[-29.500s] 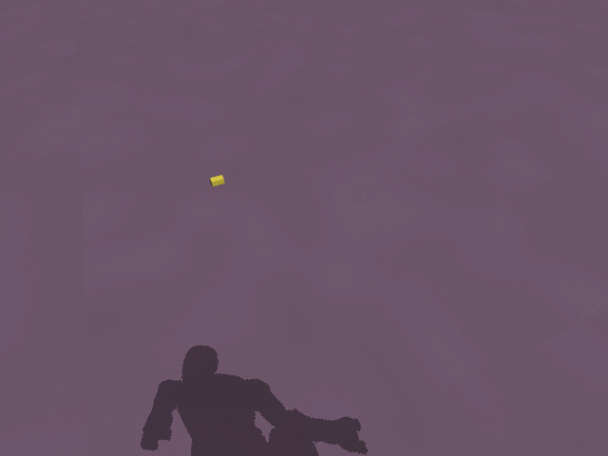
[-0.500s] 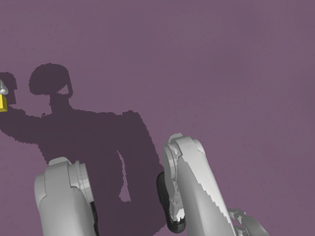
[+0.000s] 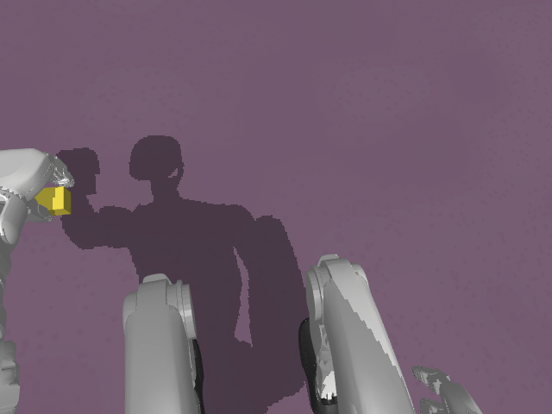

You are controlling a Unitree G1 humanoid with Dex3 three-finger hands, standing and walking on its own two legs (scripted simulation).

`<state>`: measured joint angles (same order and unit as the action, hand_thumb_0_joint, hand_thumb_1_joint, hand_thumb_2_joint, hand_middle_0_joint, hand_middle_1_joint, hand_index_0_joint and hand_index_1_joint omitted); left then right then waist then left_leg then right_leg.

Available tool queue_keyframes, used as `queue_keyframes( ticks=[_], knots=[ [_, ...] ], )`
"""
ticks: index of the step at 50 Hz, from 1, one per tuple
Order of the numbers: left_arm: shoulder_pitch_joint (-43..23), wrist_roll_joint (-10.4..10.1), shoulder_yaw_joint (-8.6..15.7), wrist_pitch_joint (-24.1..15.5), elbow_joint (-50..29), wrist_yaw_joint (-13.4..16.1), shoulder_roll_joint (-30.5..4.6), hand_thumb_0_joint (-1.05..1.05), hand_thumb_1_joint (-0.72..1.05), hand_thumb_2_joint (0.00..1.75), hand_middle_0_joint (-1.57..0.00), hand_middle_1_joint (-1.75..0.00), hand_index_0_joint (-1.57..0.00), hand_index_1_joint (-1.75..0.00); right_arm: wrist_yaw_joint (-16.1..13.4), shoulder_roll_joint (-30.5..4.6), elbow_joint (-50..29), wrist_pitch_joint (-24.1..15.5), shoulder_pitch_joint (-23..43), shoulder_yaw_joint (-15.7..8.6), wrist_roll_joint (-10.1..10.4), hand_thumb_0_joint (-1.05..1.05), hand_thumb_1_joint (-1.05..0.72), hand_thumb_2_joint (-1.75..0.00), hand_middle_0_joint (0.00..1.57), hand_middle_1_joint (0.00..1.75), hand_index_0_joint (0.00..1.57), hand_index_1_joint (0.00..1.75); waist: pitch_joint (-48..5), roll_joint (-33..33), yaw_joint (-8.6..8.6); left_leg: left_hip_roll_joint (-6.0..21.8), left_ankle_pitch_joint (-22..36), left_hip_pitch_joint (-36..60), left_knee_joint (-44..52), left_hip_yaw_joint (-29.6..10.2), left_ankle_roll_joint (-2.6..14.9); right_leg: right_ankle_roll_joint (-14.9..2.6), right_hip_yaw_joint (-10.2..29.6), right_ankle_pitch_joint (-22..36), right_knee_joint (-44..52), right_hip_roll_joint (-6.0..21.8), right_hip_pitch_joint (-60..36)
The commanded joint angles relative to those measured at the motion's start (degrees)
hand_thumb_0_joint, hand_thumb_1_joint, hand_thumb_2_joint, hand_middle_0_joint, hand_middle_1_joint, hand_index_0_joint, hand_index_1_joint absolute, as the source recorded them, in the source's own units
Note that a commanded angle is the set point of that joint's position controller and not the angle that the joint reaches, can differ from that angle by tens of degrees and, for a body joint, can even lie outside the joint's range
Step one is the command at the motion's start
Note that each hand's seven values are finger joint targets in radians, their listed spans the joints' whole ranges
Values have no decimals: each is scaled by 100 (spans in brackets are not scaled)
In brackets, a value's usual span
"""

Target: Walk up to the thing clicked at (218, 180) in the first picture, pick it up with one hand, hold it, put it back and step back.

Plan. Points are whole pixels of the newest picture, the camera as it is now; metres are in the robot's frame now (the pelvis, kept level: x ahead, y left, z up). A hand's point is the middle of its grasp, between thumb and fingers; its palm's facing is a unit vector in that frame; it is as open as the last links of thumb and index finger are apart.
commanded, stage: lift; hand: left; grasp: from above
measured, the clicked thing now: (44, 202) +0.45 +0.33 -0.15
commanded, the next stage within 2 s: hold in 1.18 s
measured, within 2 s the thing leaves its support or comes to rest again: neither
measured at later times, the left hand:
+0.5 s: hand out of the picture +0.36 +0.29 +0.10, palm faces -0.43 -0.10 -0.90, open 6.6 cm
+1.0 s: hand out of the picture +0.35 +0.26 +0.23, palm faces -0.43 -0.08 -0.90, open 6.6 cm
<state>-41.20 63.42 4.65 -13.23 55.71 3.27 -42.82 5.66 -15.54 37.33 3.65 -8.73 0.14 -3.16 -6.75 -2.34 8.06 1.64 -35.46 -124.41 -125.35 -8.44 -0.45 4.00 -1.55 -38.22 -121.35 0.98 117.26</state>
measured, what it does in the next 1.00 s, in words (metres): rises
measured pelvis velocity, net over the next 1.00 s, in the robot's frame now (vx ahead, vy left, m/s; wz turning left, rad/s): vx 0.04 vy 0.00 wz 0.09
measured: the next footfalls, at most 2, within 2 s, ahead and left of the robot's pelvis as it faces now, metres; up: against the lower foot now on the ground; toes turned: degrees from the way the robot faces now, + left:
none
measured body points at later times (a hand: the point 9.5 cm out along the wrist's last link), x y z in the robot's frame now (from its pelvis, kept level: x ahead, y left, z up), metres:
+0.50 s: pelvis +0.01 +0.00 +0.17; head +0.15 +0.03 +0.59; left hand +0.38 +0.30 +0.15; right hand +0.16 -0.26 +0.04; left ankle +0.09 +0.13 -0.36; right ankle +0.10 -0.15 -0.36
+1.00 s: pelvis +0.04 +0.00 +0.30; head +0.10 +0.00 +0.75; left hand +0.37 +0.26 +0.29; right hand +0.17 -0.26 +0.18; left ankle +0.09 +0.13 -0.36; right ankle +0.10 -0.15 -0.36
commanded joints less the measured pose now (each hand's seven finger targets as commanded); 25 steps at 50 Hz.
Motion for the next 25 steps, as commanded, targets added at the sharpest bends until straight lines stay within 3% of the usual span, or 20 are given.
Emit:
queue_keyframes(
  ticks=[1,2,6,8,12,16,17,25],
  knots=[
    [-1336,-309,394,46,-1527,92,-1529,0,89,20,-122,-21,-125,-18,-162,-1268,-364,-81,-892,-552,71,0,-91,-90,20,30,20,30,-4079,-1276,-85,-77,304,3816,2067,346,205,-554,-495,888,1625,-211,-1805],
    [-1324,-357,288,61,-1744,50,-1388,0,89,22,-122,-22,-125,-19,-185,-1237,-376,-81,-865,-561,93,0,-91,-90,20,30,20,30,-4064,-1395,-53,-76,416,3956,2190,336,195,-545,-483,1004,1687,-194,-1916],
    [-972,-503,492,143,-2149,-10,-1575,0,88,18,-119,-21,-123,-17,-299,-1181,-436,-42,-749,-570,167,0,-91,-90,20,30,20,30,-3985,-1132,-164,-62,347,4223,2569,367,203,-517,-425,926,2143,-197,-2407],
    [-729,-549,326,166,-2280,-69,-1299,0,87,18,-118,-22,-122,-18,-358,-1126,-450,-46,-670,-571,191,0,-91,-90,20,30,20,30,-3792,-1137,-155,-31,285,4449,2858,308,186,-506,-421,915,2298,-185,-2536],
    [-526,-646,387,299,-2840,-38,-1292,0,83,15,-115,-21,-119,-16,-492,-1100,-527,-49,-556,-573,266,0,-90,-90,20,30,20,30,-3907,-1195,-287,-5,201,5087,3423,347,168,-482,-355,874,2825,-180,-3086],
    [-156,-722,150,480,-3029,-53,-944,0,81,16,-114,-19,-118,-15,-602,-988,-481,-66,-470,-543,320,0,-90,-90,20,30,20,30,-3610,-948,-249,6,434,5541,3847,451,167,-467,-286,983,3457,-184,-3671],
    [-33,-774,267,522,-3049,-50,-1041,0,82,17,-115,-19,-118,-15,-633,-991,-464,-76,-419,-533,338,0,-90,-90,20,30,20,30,-3526,-979,-324,16,327,5642,4061,416,159,-457,-270,919,3561,-182,-3816],
    [612,-855,-169,701,-3159,-92,-390,0,77,14,-112,-17,-115,-14,-841,-828,-380,-229,-293,-479,425,0,-91,-90,20,30,20,30,-2818,-643,-315,47,465,6578,5139,469,123,-458,-168,1021,4701,-214,-4998]
  ],
)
